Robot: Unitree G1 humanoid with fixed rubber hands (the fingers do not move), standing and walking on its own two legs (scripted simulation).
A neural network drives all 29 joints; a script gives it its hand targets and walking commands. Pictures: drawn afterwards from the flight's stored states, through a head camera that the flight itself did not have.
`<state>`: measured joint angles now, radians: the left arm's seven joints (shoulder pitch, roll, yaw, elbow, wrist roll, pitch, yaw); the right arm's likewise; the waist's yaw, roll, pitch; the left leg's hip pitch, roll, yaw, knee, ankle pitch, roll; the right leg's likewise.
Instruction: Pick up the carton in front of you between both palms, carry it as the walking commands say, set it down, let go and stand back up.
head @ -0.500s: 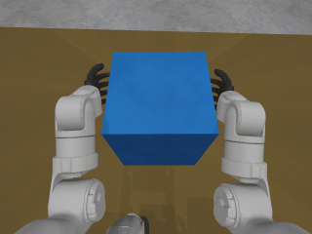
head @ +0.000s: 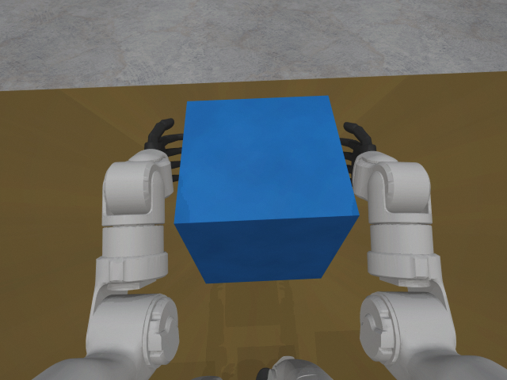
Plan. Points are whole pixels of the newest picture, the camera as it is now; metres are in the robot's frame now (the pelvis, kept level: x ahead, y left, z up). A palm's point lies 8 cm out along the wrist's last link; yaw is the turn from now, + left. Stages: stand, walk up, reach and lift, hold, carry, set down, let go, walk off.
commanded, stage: carry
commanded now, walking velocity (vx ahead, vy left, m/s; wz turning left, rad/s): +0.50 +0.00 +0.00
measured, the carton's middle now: (261, 199) +0.37 -0.01 +0.05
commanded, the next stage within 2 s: none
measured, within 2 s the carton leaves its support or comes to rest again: neither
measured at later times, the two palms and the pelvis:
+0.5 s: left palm (176, 73) +0.68 +0.16 +0.08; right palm (314, 76) +0.67 -0.14 +0.08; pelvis +0.31 +0.01 -0.05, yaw -1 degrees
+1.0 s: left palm (209, 25) +0.98 +0.11 +0.04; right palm (313, 27) +0.98 -0.19 +0.03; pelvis +0.61 -0.02 -0.09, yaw -1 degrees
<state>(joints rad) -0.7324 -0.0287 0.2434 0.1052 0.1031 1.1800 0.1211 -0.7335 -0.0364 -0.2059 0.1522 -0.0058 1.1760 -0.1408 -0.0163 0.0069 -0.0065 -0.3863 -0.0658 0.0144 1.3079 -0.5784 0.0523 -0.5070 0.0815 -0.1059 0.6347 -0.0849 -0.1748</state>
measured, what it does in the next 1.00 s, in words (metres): goes down: left foot 0.05 m lower, then right foot 0.05 m lower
